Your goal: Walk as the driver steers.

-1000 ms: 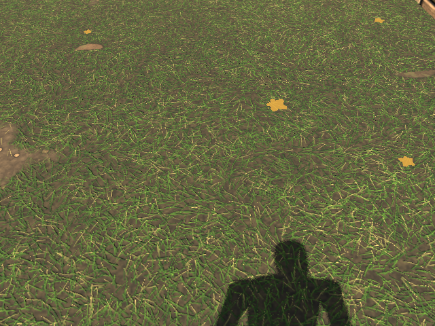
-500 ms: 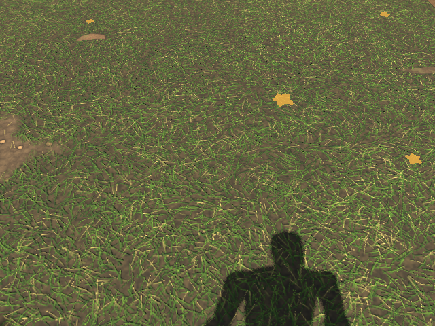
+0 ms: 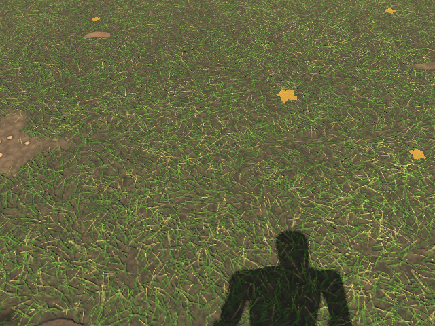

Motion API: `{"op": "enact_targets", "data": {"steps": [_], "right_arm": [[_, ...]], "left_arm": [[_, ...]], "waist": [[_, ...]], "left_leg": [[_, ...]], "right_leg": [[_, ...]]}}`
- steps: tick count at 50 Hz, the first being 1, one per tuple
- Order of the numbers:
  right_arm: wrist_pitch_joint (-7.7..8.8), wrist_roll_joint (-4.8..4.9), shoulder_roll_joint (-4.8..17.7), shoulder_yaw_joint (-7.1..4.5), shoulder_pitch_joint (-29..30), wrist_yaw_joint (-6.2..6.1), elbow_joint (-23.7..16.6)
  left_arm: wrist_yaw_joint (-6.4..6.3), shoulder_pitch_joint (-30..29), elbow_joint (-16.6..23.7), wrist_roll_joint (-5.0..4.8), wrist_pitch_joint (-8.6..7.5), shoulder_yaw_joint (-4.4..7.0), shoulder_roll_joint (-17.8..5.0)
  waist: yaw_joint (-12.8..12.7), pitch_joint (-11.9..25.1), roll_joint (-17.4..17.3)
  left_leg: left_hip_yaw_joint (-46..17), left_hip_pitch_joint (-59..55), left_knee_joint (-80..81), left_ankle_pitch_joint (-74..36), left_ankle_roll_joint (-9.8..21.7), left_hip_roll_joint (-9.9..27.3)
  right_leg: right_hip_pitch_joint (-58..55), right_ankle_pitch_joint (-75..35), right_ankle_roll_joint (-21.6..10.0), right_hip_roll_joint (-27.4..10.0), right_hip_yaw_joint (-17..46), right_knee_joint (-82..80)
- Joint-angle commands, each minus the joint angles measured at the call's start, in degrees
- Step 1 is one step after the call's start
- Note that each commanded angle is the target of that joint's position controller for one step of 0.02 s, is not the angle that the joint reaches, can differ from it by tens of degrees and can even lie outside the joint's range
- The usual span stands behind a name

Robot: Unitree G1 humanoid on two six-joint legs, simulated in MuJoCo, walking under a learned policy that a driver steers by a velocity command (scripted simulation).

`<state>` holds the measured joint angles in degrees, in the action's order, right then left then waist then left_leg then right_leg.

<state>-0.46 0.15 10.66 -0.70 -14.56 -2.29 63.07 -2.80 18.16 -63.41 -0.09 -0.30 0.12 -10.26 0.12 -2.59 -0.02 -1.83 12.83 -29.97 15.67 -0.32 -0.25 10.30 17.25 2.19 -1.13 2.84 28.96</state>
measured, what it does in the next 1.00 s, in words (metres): walks ahead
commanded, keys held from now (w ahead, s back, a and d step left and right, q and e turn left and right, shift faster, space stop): no key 0.42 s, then w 0.58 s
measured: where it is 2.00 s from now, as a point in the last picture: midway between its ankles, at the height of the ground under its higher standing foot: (227, 243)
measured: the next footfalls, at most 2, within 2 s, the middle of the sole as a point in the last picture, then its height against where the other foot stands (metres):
left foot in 1.08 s outside the picture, level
right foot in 1.66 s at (268, 260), level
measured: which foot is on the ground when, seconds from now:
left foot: down 0.00-0.70, up 0.72-1.00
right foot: down 0.00-1.00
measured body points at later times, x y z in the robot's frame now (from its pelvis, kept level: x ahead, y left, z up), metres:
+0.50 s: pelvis +0.00 +0.00 +0.00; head +0.01 +0.00 +0.45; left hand -0.03 +0.22 -0.16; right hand -0.01 -0.24 -0.16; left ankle +0.00 +0.12 -0.73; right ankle -0.02 -0.14 -0.73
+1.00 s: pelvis +0.16 -0.02 +0.00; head +0.19 -0.02 +0.45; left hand +0.02 +0.20 -0.13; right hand +0.38 -0.24 -0.11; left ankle +0.33 +0.11 -0.70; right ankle -0.01 -0.14 -0.74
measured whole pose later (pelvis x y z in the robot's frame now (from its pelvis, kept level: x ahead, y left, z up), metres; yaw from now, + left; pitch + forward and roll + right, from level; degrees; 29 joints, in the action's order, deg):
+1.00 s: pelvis +0.16 -0.02 +0.00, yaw -1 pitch +3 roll +0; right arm 6.1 1.8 13.6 -1.6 -0.5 2.0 48.6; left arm -1.4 33.8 -61.7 -0.8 -4.8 0.5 -9.7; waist -5.3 -0.7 -1.3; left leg 2.7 38.2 -39.2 3.1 2.6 2.7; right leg -8.5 19.7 -0.7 0.2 1.4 8.6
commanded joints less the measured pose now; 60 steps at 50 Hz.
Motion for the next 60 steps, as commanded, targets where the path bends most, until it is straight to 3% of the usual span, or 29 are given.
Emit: {"op": "enact_targets", "data": {"steps": [1, 21, 22, 24, 25, 27, 30, 31, 32, 34, 35, 36, 37, 38, 40, 41, 43, 46, 48, 50, 52, 53, 54, 55, 56, 57, 58, 59, 60], "right_arm": [[0.34, 0.01, 5.3, -0.73, -3.1, -0.20, -1.2], [0.63, 0.13, 4.1, -0.40, -6.3, -0.38, -1.6], [0.57, 0.04, 3.4, -0.23, -7.4, -0.43, -1.0], [0.39, 0.70, 5.1, -0.89, -7.7, -0.75, -1.0], [0.62, 0.87, 5.6, -1.11, -7.6, -0.79, -1.5], [1.87, 1.31, 5.7, -1.34, -8.6, -0.46, -1.9], [3.51, 1.75, 8.3, -2.43, -12.9, 0.28, -1.5], [3.75, 1.81, 9.3, -2.76, -12.8, 0.45, -1.9], [3.83, 1.83, 9.5, -2.84, -11.5, 0.55, -2.6], [3.86, 2.10, 9.1, -2.56, -3.0, 0.80, -5.9], [4.41, 2.44, 6.3, -1.90, 2.9, 0.85, -8.4], [5.94, 2.39, 2.9, -1.12, 4.8, 0.98, -11.0], [7.29, 2.16, 4.7, -1.34, 5.3, 1.17, -11.5], [8.08, 2.23, 5.5, -1.56, 3.7, 1.81, -11.0], [8.93, 2.01, 6.0, -1.96, 4.2, 2.67, -11.3], [8.91, 1.67, 6.2, -2.30, 5.6, 2.99, -11.9], [8.34, 1.64, 4.0, -1.85, 7.5, 3.86, -12.9], [7.57, 1.24, 1.5, -0.40, 15.6, 4.48, -16.6], [7.00, 1.54, 3.3, -0.55, 18.2, 4.47, -18.3], [6.81, 1.87, 6.0, -1.10, 19.1, 4.46, -19.4], [7.04, 1.72, 8.9, -2.42, 15.6, 4.39, -19.2], [6.94, 1.87, 10.7, -3.54, 8.6, 4.16, -17.3], [6.61, 2.20, 12.7, -4.74, -0.7, 3.82, -14.5], [6.12, 1.49, 17.3, -5.85, -10.5, 3.20, -12.5], [6.20, -0.19, 19.5, -5.79, -13.0, 4.06, -11.3], [6.46, 0.16, 14.0, -4.41, -9.4, 4.29, -11.4], [6.73, 0.61, 11.2, -3.69, -3.7, 4.25, -12.2], [7.06, 0.50, 10.2, -3.23, 1.6, 4.43, -13.4], [7.33, -0.17, 9.2, -2.99, 4.1, 4.75, -13.7]], "left_arm": [[-0.13, 4.3, 0.4, -0.02, -0.30, 0.75, -4.9], [-0.09, 6.3, 0.3, -0.13, -0.40, 0.79, -3.7], [-0.11, 7.5, -0.4, -0.09, -0.33, 0.62, -2.9], [-0.45, 7.4, 0.0, -0.67, -0.17, 1.08, -3.9], [-0.55, 6.9, 0.7, -0.77, -0.39, 1.21, -4.2], [-0.23, 6.5, 1.7, -1.11, -1.74, 1.07, -3.2], [0.97, 4.7, 3.4, -1.27, -4.06, 0.76, -1.1], [1.36, 4.7, 3.8, -1.43, -4.71, 0.61, -0.3], [1.64, 5.0, 3.9, -1.48, -5.23, 0.64, -0.4], [1.78, 12.5, 1.6, -1.51, -5.73, 0.91, -0.4], [1.67, 20.7, -0.9, -1.62, -5.93, 2.05, -4.2], [2.33, 27.6, -2.4, -1.97, -6.46, 4.35, -12.8], [2.68, 26.5, -1.5, -0.66, -7.00, 3.78, -11.4], [2.76, 22.8, -0.2, -0.08, -7.25, 3.02, -8.3], [3.25, 18.8, 1.1, -0.46, -6.68, 2.22, -6.6], [3.11, 18.2, 1.2, -0.43, -5.96, 1.58, -4.9], [2.44, 18.3, 1.5, -0.10, -4.72, 0.97, -3.4], [1.12, 14.1, 4.3, 0.12, -4.58, 1.20, -6.7], [0.82, 15.3, 4.3, -0.67, -5.20, 2.17, -10.1], [0.81, 15.2, 4.0, -1.42, -5.39, 2.69, -10.4], [0.95, 14.5, 4.2, -0.88, -4.89, 3.22, -11.2], [1.08, 13.9, 4.4, -0.21, -4.27, 3.34, -11.2], [1.30, 13.2, 5.0, 0.28, -3.87, 3.14, -10.8], [1.62, 13.4, 6.8, 1.38, -3.90, 2.13, -8.3], [2.32, 21.4, 6.7, 0.20, -5.23, -0.26, 1.9], [2.73, 17.0, 6.8, -1.48, -6.89, 1.04, -4.1], [2.90, 9.9, 9.0, -2.90, -7.58, 2.05, -7.7], [2.45, 6.0, 9.9, -2.58, -7.78, 2.28, -8.6], [1.97, 4.7, 10.0, -1.84, -7.39, 2.92, -8.5]], "waist": [[0.0, -2.1, 0.0], [-0.1, -2.1, 0.0], [-0.1, -0.6, -0.1], [-0.1, -2.9, -0.7], [0.0, -5.3, -1.2], [0.4, -7.7, -2.5], [1.7, -5.9, -7.5], [1.2, -5.5, -9.8], [0.3, -5.9, -9.7], [-5.1, -7.4, -7.2], [-8.6, -7.8, 0.8], [-9.9, -6.3, 17.9], [-8.5, -6.7, 15.0], [-5.9, -6.9, 8.8], [-3.9, -5.6, 4.4], [-3.6, -5.2, 4.3], [-3.5, -4.6, 5.3], [-3.3, -6.3, 5.1], [-3.0, -6.3, 7.2], [-1.8, -6.9, 7.1], [1.2, -2.6, 8.1], [4.8, 2.4, 8.8], [9.0, 8.0, 8.4], [11.4, 16.0, 0.4], [5.7, 25.6, -17.7], [6.4, 19.8, -13.0], [4.9, 10.2, -8.7], [3.0, 6.6, -1.5], [1.0, 4.8, 0.0]], "left_leg": [[0.0, 0.3, 5.9, -4.9, 0.9, 0.5], [0.2, 0.8, 5.4, -5.7, 0.8, 0.5], [0.6, 0.2, 5.8, 0.1, 0.9, 0.0], [0.7, 3.3, 5.4, 19.4, 2.5, -1.0], [-0.8, 5.8, 6.1, 26.1, 3.6, -0.1], [-5.2, 6.4, 7.5, 28.9, 5.7, 2.9], [-17.1, 1.6, 12.6, 31.6, 10.4, 10.2], [-22.0, 2.1, 15.3, 32.5, 12.1, 13.3], [-24.0, 5.3, 16.5, 31.7, 12.8, 14.4], [-16.3, 17.2, 11.7, 25.5, 9.5, 9.8], [-5.3, 25.2, -1.2, 17.9, 5.4, 3.1], [4.4, 34.4, -21.9, 10.9, 2.2, -2.8], [-0.4, 41.0, -33.1, 14.5, 3.1, -0.7], [-2.0, 43.6, -39.6, 11.4, 4.3, 1.6], [-0.6, 46.9, -41.5, 4.6, 5.3, 4.4], [0.2, 45.7, -39.3, 2.4, 5.2, 5.7], [2.8, 41.8, -33.3, -1.5, 4.1, 5.8], [5.8, 26.5, -14.2, -12.4, 2.2, 3.1], [6.2, 19.2, -8.5, -15.2, 2.2, 1.6], [5.1, 18.2, -3.8, -15.7, 3.5, 1.4], [5.7, 12.4, -2.2, -13.9, 5.5, -0.7], [6.7, 4.3, -3.0, -12.5, 6.8, -2.4], [6.3, -8.2, -2.5, -12.6, 8.4, -2.3], [-8.8, -25.9, -2.7, -7.5, 12.0, 10.1], [-39.8, -38.2, 9.3, 7.3, 21.3, 23.6], [-44.3, -32.5, 15.7, 10.7, 18.9, 21.4], [-34.0, -23.3, 15.7, 6.5, 16.4, 20.2], [-25.7, -13.6, 16.8, -2.1, 15.0, 18.3], [-19.6, -6.6, 18.0, -7.7, 14.0, 15.9]], "right_leg": [[3.9, -5.4, -0.9, 1.0, -1.6, -5.3], [4.7, -5.9, -1.2, 1.0, -1.5, -5.2], [4.1, -0.9, -1.3, 1.6, -2.2, -5.3], [7.0, 15.7, -3.0, 3.3, -3.3, -3.1], [9.7, 21.5, -4.1, 2.9, -2.7, -2.6], [13.1, 21.7, -5.4, 1.6, -1.3, -0.9], [16.5, 13.6, -5.6, 2.5, -3.4, 7.3], [15.3, 10.3, -5.9, 2.9, -4.5, 10.1], [12.0, 9.0, -6.8, 2.6, -4.2, 10.1], [-2.8, 8.6, -9.0, 1.6, -2.0, -1.0], [-10.0, 13.1, -11.1, -3.5, 8.4, -8.1], [-18.1, 12.0, -16.4, -15.7, 29.7, -17.8], [-19.6, 4.0, -18.6, -20.7, 38.2, -18.3], [-20.7, -2.7, -17.4, -19.5, 32.9, -16.3], [-22.5, -13.4, -15.2, -16.8, 22.8, -16.7], [-21.8, -17.7, -13.5, -15.0, 17.7, -17.7], [-18.7, -20.8, -11.9, -11.8, 11.0, -19.6], [-4.0, -17.9, -11.2, -7.9, 3.9, -23.7], [-2.0, -17.0, -11.8, -9.6, 4.0, -26.3], [-6.6, -21.5, -11.2, -11.4, 3.5, -25.0], [-12.5, -41.7, -9.5, -12.5, 2.1, -16.7], [-13.3, -52.3, -8.5, -11.5, 0.4, -7.7], [-8.9, -54.6, -6.9, -9.3, -1.0, 4.2], [5.0, -34.6, -5.5, -5.5, -2.4, 23.6], [21.8, 12.3, -2.9, 5.7, 1.6, 43.6], [27.5, 13.2, -4.6, 2.8, 6.8, 51.2], [31.2, 8.3, -5.6, -0.1, 4.5, 51.9], [27.9, 2.4, -5.9, -3.4, 3.4, 49.2], [24.7, -0.6, -5.9, -5.4, 2.7, 46.2]]}}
